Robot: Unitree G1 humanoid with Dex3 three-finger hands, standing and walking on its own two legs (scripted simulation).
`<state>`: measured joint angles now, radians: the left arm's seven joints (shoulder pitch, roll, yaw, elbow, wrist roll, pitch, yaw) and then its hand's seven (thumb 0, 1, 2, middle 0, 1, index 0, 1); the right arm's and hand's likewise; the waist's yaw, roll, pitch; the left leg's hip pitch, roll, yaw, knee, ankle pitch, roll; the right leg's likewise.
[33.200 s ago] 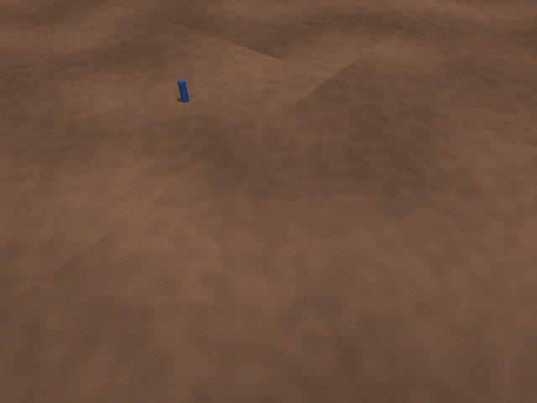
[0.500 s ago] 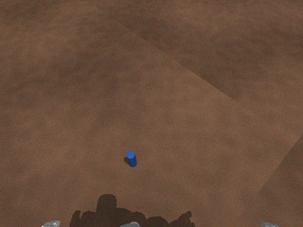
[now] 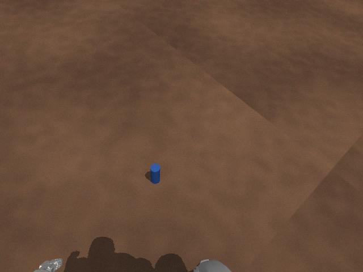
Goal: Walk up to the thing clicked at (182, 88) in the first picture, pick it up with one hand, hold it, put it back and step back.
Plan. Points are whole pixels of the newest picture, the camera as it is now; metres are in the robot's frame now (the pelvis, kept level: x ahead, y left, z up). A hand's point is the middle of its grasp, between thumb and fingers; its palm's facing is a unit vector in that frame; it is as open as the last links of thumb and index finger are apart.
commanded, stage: step back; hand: left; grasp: from the side
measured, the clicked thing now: (155, 174) +0.69 +0.12 -0.69
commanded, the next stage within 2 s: none
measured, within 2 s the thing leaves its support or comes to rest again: neither
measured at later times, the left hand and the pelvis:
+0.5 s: hand out of the picture -0.07 +0.21 -0.13, palm faces -0.03 -0.91 -0.41, open 7.4 cm; pelvis -0.16 -0.06 +0.00, yaw -3 degrees
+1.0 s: hand out of the picture -0.25 +0.16 -0.18, palm faces -0.01 -0.93 -0.38, open 7.4 cm; pelvis -0.34 -0.12 -0.03, yaw -2 degrees
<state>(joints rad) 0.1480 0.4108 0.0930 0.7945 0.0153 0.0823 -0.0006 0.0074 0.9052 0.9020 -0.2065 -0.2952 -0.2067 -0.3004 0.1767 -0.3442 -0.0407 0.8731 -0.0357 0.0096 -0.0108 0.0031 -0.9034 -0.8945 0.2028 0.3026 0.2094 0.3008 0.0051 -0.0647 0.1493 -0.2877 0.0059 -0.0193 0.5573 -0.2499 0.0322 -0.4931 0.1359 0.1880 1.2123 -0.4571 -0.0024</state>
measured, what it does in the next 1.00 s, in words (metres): walks backwards: right foot, then left foot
